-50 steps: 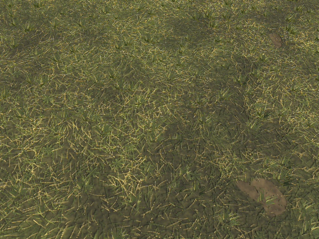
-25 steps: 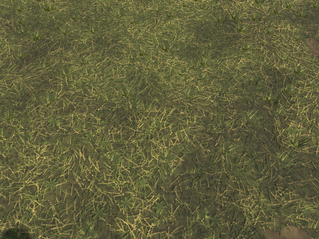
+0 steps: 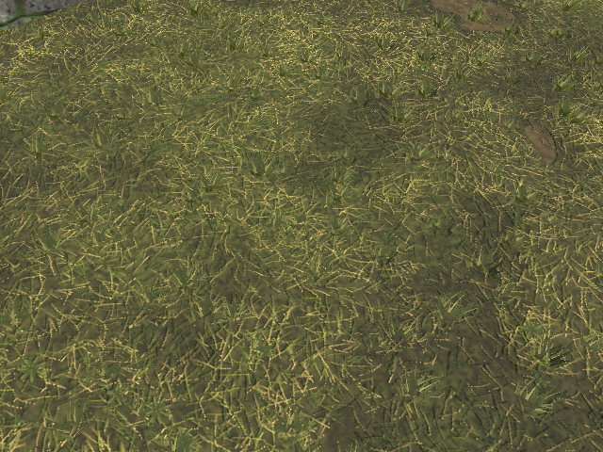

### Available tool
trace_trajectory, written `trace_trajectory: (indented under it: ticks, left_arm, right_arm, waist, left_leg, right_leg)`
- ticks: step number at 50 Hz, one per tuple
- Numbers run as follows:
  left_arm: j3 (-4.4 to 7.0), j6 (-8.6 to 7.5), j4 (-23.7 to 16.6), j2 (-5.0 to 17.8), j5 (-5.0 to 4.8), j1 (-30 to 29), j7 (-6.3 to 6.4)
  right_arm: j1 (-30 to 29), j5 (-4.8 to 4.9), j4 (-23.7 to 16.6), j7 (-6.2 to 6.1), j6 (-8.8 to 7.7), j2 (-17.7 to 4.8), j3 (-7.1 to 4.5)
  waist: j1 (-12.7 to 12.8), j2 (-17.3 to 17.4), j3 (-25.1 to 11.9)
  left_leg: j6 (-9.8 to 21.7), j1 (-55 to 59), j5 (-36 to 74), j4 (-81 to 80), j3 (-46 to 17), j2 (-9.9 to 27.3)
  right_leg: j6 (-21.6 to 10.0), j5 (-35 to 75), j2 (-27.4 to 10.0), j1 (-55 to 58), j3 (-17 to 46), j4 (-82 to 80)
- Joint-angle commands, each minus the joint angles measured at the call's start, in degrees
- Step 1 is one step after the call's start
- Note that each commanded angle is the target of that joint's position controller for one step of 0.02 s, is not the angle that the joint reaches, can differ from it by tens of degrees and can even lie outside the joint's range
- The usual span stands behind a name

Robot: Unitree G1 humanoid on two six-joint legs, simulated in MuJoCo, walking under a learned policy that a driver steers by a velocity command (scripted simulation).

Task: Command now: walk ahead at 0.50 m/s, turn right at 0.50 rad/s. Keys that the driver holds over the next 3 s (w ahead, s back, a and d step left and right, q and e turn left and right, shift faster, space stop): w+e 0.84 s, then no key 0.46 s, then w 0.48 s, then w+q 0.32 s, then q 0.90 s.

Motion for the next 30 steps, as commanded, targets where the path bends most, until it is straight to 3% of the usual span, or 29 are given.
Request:
trace_trajectory:
  ticks: [1, 5, 10, 13, 15, 17, 18, 19, 20, 21, 22, 23, 24, 25, 27, 30]
  left_arm:
    - [1.49, 0.06, -6.0, 4.2, -0.01, -2.4, -0.33]
    - [0.90, 1.39, -8.3, 1.5, 0.53, -5.9, -0.69]
    - [0.10, 0.80, -10.7, 0.3, 0.63, -13.6, -2.38]
    - [0.02, 0.80, -12.8, 0.5, 0.51, -18.2, -3.26]
    - [0.37, 0.91, -13.9, 1.4, 0.57, -19.6, -3.73]
    - [1.49, 1.27, -14.1, 3.5, 0.84, -16.6, -3.78]
    - [2.70, 1.50, -12.7, 5.4, 0.78, -10.5, -3.57]
    - [4.66, 1.87, -9.9, 8.7, 0.56, -0.5, -2.81]
    - [6.12, 2.51, -8.3, 13.9, 0.05, 6.1, -1.48]
    - [5.96, 1.52, -10.7, 18.0, 0.18, 2.2, -1.72]
    - [4.60, 0.53, -11.2, 12.7, 0.44, 2.8, -2.28]
    - [3.79, -0.32, -10.4, 10.0, 0.74, 1.3, -2.27]
    - [3.18, -0.77, -10.5, 8.3, 0.73, -2.1, -2.26]
    - [2.66, -0.90, -11.0, 6.5, 1.02, -5.6, -2.03]
    - [2.33, -1.02, -11.9, 5.9, 1.79, -7.9, -1.50]
    - [2.70, -1.26, -10.4, 7.3, 1.39, -6.0, -0.40]
  right_arm:
    - [3.8, -0.24, -0.8, -0.33, -0.56, -5.8, -1.95]
    - [4.2, 0.17, 1.1, -0.69, -1.33, -7.9, -3.04]
    - [5.5, 0.46, 2.8, -1.31, -0.48, -10.6, -3.88]
    - [7.7, 1.31, 4.1, -1.38, 0.30, -12.0, -4.41]
    - [8.3, 1.94, 4.7, -1.35, 1.03, -12.9, -4.80]
    - [7.9, 2.48, 4.7, -1.59, 1.80, -14.8, -5.36]
    - [7.4, 2.80, 4.5, -1.70, 2.30, -15.3, -5.48]
    - [7.3, 2.73, 4.2, -1.89, 2.44, -14.1, -4.92]
    - [9.5, 0.09, 2.9, -1.83, 2.07, -9.0, -3.10]
    - [11.7, -0.23, -0.9, -1.42, 0.31, -4.5, -1.31]
    - [5.0, 2.05, -1.5, -0.71, -1.53, -10.6, -2.47]
    - [1.9, 3.36, -2.8, -0.40, -2.39, -11.1, -2.45]
    - [2.0, 2.27, -2.0, -0.84, -2.68, -10.4, -2.25]
    - [2.4, 0.65, -1.4, -1.24, -2.47, -10.8, -2.63]
    - [3.9, -0.10, -1.1, -1.05, -1.22, -10.4, -2.83]
    - [1.2, -0.56, -2.0, -1.15, -0.04, -7.9, -2.08]
  waist:
    - [-2.5, 10.0, -2.2]
    - [-2.0, 6.7, 0.1]
    - [-4.5, 5.2, 1.9]
    - [-5.6, 5.0, 3.5]
    - [-5.2, 5.3, 3.6]
    - [-2.4, 7.1, 0.3]
    - [1.4, 7.1, -3.3]
    - [6.5, 5.7, -8.4]
    - [6.8, -5.3, -13.0]
    - [1.2, -14.6, -20.9]
    - [5.7, -5.6, -20.5]
    - [4.9, -4.1, -12.5]
    - [2.0, 1.2, -7.7]
    - [-0.2, 1.2, -5.8]
    - [-2.4, -0.4, -4.7]
    - [-2.1, 0.6, -2.9]
  left_leg:
    - [8.6, 15.6, 1.2, -16.7, -15.7, 15.0]
    - [10.3, 14.0, 10.1, -20.0, -7.5, 15.7]
    - [8.8, 15.9, 13.0, -20.6, 2.1, 14.5]
    - [7.7, 19.5, 13.8, -19.7, 4.9, 15.6]
    - [6.8, 22.7, 20.1, -16.9, 6.6, 16.5]
    - [5.6, 24.4, 39.2, -8.7, 8.6, 16.3]
    - [4.7, 23.3, 46.4, 0.4, 10.1, 15.2]
    - [2.7, 16.7, 44.2, 13.3, 11.5, 12.9]
    - [-0.2, -0.2, 9.5, 32.7, 11.4, 9.1]
    - [-3.1, -20.7, -25.2, 50.2, 0.5, -3.1]
    - [-2.1, -26.8, -21.9, 52.9, -8.1, -0.2]
    - [-0.8, -29.4, -16.8, 50.1, -7.1, 2.1]
    - [-0.6, -26.2, -12.3, 44.8, -7.2, 4.7]
    - [-1.0, -21.8, -9.6, 39.7, -7.4, 6.3]
    - [-2.0, -16.6, -6.7, 35.9, -7.2, 6.8]
    - [-4.4, -16.0, -1.3, 27.7, -5.5, 5.6]
  right_leg:
    - [0.7, 5.8, -6.4, -16.2, 2.3, 2.0]
    - [2.0, 10.6, -7.1, -17.9, 1.7, -5.0]
    - [1.1, 22.7, -6.1, -15.6, -1.9, -20.8]
    - [-0.5, 22.0, -5.5, -15.0, -4.1, -26.3]
    - [-2.3, 18.2, -4.3, -14.0, -5.8, -28.5]
    - [-4.7, 12.3, -0.5, -7.0, -9.2, -29.1]
    - [-6.4, 11.5, 2.2, 1.3, -10.7, -30.6]
    - [-8.7, 14.6, 4.5, 16.3, -10.2, -33.5]
    - [-12.6, 17.5, -6.1, 33.2, 6.5, -33.8]
    - [-24.5, 1.6, -18.3, 45.8, 42.1, -45.1]
    - [-22.4, -2.2, -18.8, 44.7, 42.5, -50.5]
    - [-20.0, 0.7, -17.0, 38.4, 34.2, -50.4]
    - [-17.8, 7.6, -14.2, 29.4, 27.4, -50.0]
    - [-16.5, 14.2, -12.1, 22.7, 22.5, -50.1]
    - [-16.6, 21.8, -10.1, 15.8, 18.8, -52.3]
    - [-16.5, 27.9, -8.0, 10.8, 13.6, -53.2]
